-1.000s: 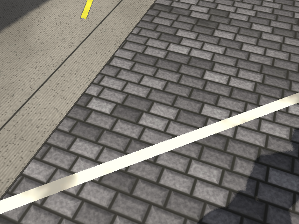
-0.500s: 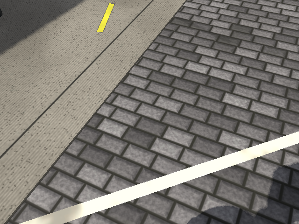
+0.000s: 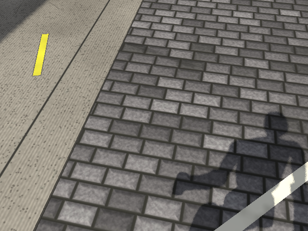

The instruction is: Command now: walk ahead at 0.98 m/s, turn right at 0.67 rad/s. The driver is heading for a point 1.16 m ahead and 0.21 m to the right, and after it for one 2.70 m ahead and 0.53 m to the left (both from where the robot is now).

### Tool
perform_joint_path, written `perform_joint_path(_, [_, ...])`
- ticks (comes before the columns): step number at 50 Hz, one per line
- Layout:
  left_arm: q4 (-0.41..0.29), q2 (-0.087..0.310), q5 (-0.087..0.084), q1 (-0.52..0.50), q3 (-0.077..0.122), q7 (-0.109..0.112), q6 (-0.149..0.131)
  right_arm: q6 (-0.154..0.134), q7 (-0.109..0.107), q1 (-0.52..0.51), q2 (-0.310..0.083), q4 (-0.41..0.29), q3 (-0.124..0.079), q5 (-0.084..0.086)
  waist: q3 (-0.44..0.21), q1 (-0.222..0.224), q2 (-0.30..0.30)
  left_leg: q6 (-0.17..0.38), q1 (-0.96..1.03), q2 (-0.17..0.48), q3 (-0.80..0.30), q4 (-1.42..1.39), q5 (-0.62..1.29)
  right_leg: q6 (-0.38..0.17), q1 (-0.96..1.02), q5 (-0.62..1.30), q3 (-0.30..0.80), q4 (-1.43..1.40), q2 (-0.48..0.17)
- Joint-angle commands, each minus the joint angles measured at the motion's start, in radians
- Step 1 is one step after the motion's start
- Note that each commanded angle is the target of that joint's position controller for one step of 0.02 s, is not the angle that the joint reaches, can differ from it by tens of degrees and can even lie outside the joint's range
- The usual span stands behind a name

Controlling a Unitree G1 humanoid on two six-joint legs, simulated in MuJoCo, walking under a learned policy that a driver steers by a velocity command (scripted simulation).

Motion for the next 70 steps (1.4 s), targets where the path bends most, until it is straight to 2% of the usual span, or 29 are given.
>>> perform_joint_path(1, [-0.082, 0.011, -0.002, -0.109, -0.016, -0.010, -0.014, -0.022, -0.027, -0.012, -0.113, -0.054, 0.000, 0.006, 0.139, 0.037, 0.049, -0.078, -0.185, 0.253, 0.035, -0.084, 0.977, -0.033, 0.208, 0.083, -0.123, -0.182, 0.064])
perform_joint_path(5, [-0.016, 0.128, 0.002, 0.158, 0.021, -0.004, 0.001, 0.021, -0.089, -0.060, -0.237, -0.087, -0.029, -0.012, -0.062, 0.203, 0.152, -0.105, -0.029, 0.318, 0.053, 0.399, 1.574, -0.082, 0.524, -0.091, -0.176, -0.241, 0.203])
perform_joint_path(7, [0.088, 0.218, -0.008, 0.536, 0.079, 0.023, 0.013, 0.050, -0.075, -0.212, -0.277, -0.134, -0.055, -0.024, -0.183, 0.398, 0.092, -0.075, -0.261, 0.257, 0.038, 1.108, 1.162, -0.185, 0.909, -0.219, -0.014, -0.362, 0.144])
perform_joint_path(8, [0.102, 0.233, -0.020, 0.432, 0.088, 0.037, 0.026, 0.026, -0.043, -0.278, -0.120, -0.199, -0.019, -0.040, -0.091, 0.260, -0.165, -0.058, -0.685, 0.077, -0.034, 1.434, -0.053, -0.204, 1.042, -0.150, 0.189, -0.255, 0.032])
perform_joint_path(9, [0.065, 0.317, 0.012, 0.364, 0.099, 0.035, 0.028, 0.008, -0.032, -0.215, -0.074, -0.311, 0.001, 0.005, -0.223, 0.143, -0.219, -0.092, -1.021, 0.042, -0.235, 1.616, -0.180, -0.420, 1.245, -0.310, 0.692, -0.416, -0.139])
perform_joint_path(10, [0.051, 0.253, 0.015, 0.355, 0.094, 0.044, 0.028, -0.019, -0.023, -0.266, -0.114, -0.333, 0.010, -0.010, -0.188, 0.162, -0.051, -0.065, -1.097, 0.093, -0.326, 1.501, -0.093, -0.392, 1.192, -0.561, 0.861, -0.636, -0.197])
perform_joint_path(12, [0.056, 0.165, 0.013, 0.282, 0.074, 0.054, 0.018, -0.021, -0.013, -0.305, -0.139, -0.329, 0.006, -0.032, 0.012, 0.055, 0.147, -0.061, -0.989, 0.171, -0.313, 1.279, -0.007, -0.274, 0.852, -0.538, 0.708, -0.731, -0.129])
perform_joint_path(14, [0.034, 0.156, 0.000, 0.244, 0.061, 0.064, -0.015, 0.029, -0.006, -0.296, -0.125, -0.334, 0.016, -0.070, 0.065, -0.009, 0.163, -0.105, -0.875, 0.218, -0.308, 1.164, -0.012, -0.248, 0.623, -0.424, 0.597, -0.740, -0.051])
perform_joint_path(18, [0.014, 0.202, -0.008, 0.267, 0.070, 0.057, -0.049, 0.059, 0.010, -0.507, -0.107, -0.438, 0.036, -0.049, 0.118, 0.036, 0.091, -0.150, -0.715, 0.227, -0.221, 0.759, 0.220, -0.196, 0.399, -0.168, 0.431, -0.773, 0.076])
perform_joint_path(24, [0.050, 0.202, -0.019, 0.395, 0.072, 0.046, -0.056, 0.047, 0.013, -0.619, -0.116, -0.480, 0.040, -0.023, 0.044, 0.150, -0.028, -0.054, -0.596, 0.139, -0.167, 0.360, 0.488, -0.090, 0.742, 0.258, 0.362, -0.702, 0.033])
perform_joint_path(26, [0.050, 0.254, -0.004, 0.385, 0.079, 0.057, -0.056, 0.040, 0.000, -0.498, -0.185, -0.452, 0.009, -0.024, -0.051, 0.086, -0.058, -0.022, -0.482, 0.079, -0.164, 0.329, 0.357, -0.050, 0.885, 0.558, 0.362, -0.517, -0.003])
perform_joint_path(28, [0.031, 0.279, 0.021, 0.288, 0.083, 0.058, -0.053, 0.039, -0.030, -0.136, -0.263, -0.358, -0.033, -0.012, -0.219, -0.126, -0.071, 0.011, -0.110, 0.123, -0.196, 0.362, 0.218, -0.020, 0.755, 0.521, 0.321, -0.096, 0.030])
perform_joint_path(29, [-0.004, 0.159, 0.031, 0.265, 0.053, 0.059, -0.060, 0.042, -0.048, 0.077, -0.333, -0.321, -0.053, -0.038, -0.344, -0.189, 0.072, 0.022, 0.111, 0.320, -0.426, 0.407, -0.103, -0.017, 0.558, 0.084, 0.261, 0.287, 0.087])
perform_joint_path(30, [-0.032, 0.058, -0.047, 0.464, 0.023, 0.046, -0.064, 0.041, -0.025, -0.006, -0.394, -0.301, -0.071, -0.060, -0.439, -0.007, 0.478, 0.163, 0.284, 0.537, -1.086, 0.130, -0.299, 0.034, 0.228, -0.547, 0.210, 0.545, 0.235])
perform_joint_path(33, [-0.051, 0.152, 0.010, 0.169, 0.021, 0.045, -0.043, 0.042, 0.006, -0.180, -0.164, -0.309, -0.039, -0.042, -0.079, -0.022, -0.024, 0.131, -0.090, 0.394, -0.733, 0.073, -0.163, 0.015, 0.116, -0.365, 0.186, 0.454, 0.070])
perform_joint_path(39, [-0.160, 0.089, 0.040, 0.017, -0.018, 0.005, -0.013, 0.002, 0.007, -0.075, -0.147, -0.199, -0.022, -0.002, 0.072, 0.051, 0.072, 0.112, -0.279, 0.307, -0.441, -0.075, 0.120, 0.046, 0.030, -0.307, 0.154, 0.216, 0.007])
perform_joint_path(44, [-0.232, 0.061, 0.020, -0.186, -0.053, -0.020, -0.028, -0.013, 0.012, -0.020, -0.188, -0.168, -0.024, 0.022, 0.124, 0.022, 0.062, 0.078, -0.367, 0.252, -0.233, -0.211, 0.538, 0.033, 0.300, 0.005, -0.024, -0.220, 0.020])
perform_joint_path(48, [-0.220, 0.124, 0.033, -0.151, -0.033, 0.012, -0.030, 0.003, -0.002, 0.033, -0.256, -0.128, -0.027, 0.011, 0.022, 0.062, 0.120, 0.057, -0.103, 0.290, -0.198, 0.021, 1.186, -0.009, 0.437, -0.115, -0.055, -0.321, 0.117])
perform_joint_path(50, [-0.123, 0.192, 0.035, 0.179, 0.004, 0.042, -0.031, 0.032, -0.022, -0.001, -0.295, -0.125, -0.033, 0.001, -0.155, 0.227, 0.145, 0.041, -0.158, 0.286, -0.208, 0.455, 1.213, -0.027, 0.795, -0.216, -0.007, -0.371, 0.135])
perform_joint_path(51, [-0.079, 0.261, 0.053, 0.346, 0.031, 0.062, -0.031, 0.035, -0.020, -0.016, -0.246, -0.150, -0.021, -0.003, -0.254, 0.280, 0.097, 0.041, -0.369, 0.242, -0.207, 0.761, 0.896, -0.036, 1.048, -0.382, 0.137, -0.344, -0.017])
perform_joint_path(52, [-0.083, 0.328, 0.094, 0.357, 0.047, 0.070, -0.038, 0.033, -0.010, 0.096, -0.054, -0.188, 0.015, 0.026, -0.382, 0.154, -0.180, 0.022, -0.697, 0.095, -0.211, 1.160, -0.102, -0.091, 1.290, -0.466, 0.592, -0.396, -0.361])
perform_joint_path(53, [-0.097, 0.288, 0.061, 0.348, 0.047, 0.060, -0.031, 0.037, -0.024, 0.087, -0.159, -0.192, -0.010, 0.055, -0.467, 0.168, -0.142, 0.030, -0.787, 0.069, -0.283, 1.321, -0.117, -0.144, 1.266, -0.324, 0.822, -0.528, -0.425])
perform_joint_path(55, [-0.078, 0.159, 0.035, 0.216, 0.021, 0.052, -0.051, 0.048, -0.028, -0.091, -0.159, -0.218, -0.013, 0.032, -0.144, 0.107, -0.009, 0.009, -0.820, 0.152, -0.275, 1.212, 0.011, -0.099, 0.957, 0.195, 0.436, -0.529, -0.318])
perform_joint_path(57, [-0.055, 0.107, 0.017, 0.201, 0.009, 0.056, -0.061, 0.084, -0.013, -0.076, -0.131, -0.206, -0.022, 0.006, -0.057, 0.042, -0.007, -0.013, -0.726, 0.179, -0.266, 1.131, -0.001, -0.035, 0.760, 0.418, 0.209, -0.573, -0.239])
perform_joint_path(58, [-0.082, 0.106, -0.007, 0.095, 0.019, 0.049, -0.075, 0.084, -0.022, -0.088, -0.117, -0.231, -0.036, 0.079, -0.087, 0.022, -0.119, -0.038, -0.737, 0.215, -0.308, 1.145, 0.008, -0.053, 0.776, 0.436, 0.146, -0.579, -0.225])
perform_joint_path(59, [-0.086, 0.094, -0.016, 0.054, 0.018, 0.050, -0.080, 0.095, -0.024, -0.102, -0.124, -0.246, -0.036, 0.085, -0.081, 0.002, -0.111, -0.051, -0.752, 0.227, -0.301, 1.100, 0.009, -0.055, 0.754, 0.405, 0.115, -0.604, -0.221])
perform_joint_path(62, [-0.094, 0.123, -0.018, -0.055, 0.027, 0.080, -0.069, 0.104, -0.014, -0.218, -0.092, -0.315, -0.031, 0.054, 0.040, -0.032, -0.059, -0.077, -0.741, 0.214, -0.219, 0.844, 0.126, -0.022, 0.569, 0.355, -0.052, -0.686, -0.169])
perform_joint_path(65, [-0.087, 0.183, -0.021, -0.017, 0.043, 0.117, -0.048, 0.091, 0.025, -0.240, -0.082, -0.318, -0.027, 0.029, -0.030, 0.001, -0.044, -0.071, -0.571, 0.130, -0.111, 0.550, 0.468, 0.014, 0.589, 0.330, -0.186, -0.605, -0.090])
perform_joint_path(70, [-0.119, 0.244, -0.064, -0.051, 0.062, 0.117, -0.005, 0.116, 0.049, -0.079, -0.248, -0.334, -0.096, 0.027, -0.146, -0.113, -0.061, 0.052, -0.342, 0.037, -0.080, 0.456, 0.349, 0.073, 0.707, 0.545, -0.164, -0.191, -0.149])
